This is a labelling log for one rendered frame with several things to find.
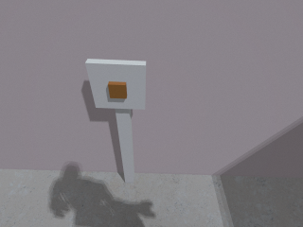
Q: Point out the panel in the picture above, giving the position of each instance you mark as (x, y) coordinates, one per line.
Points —
(100, 72)

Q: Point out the button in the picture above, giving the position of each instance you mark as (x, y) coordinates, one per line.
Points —
(117, 89)

